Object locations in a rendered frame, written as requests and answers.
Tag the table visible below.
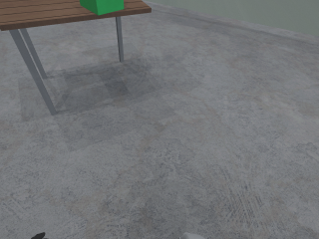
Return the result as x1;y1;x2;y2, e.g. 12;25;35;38
0;0;152;116

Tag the carton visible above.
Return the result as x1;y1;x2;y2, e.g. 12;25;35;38
80;0;125;16

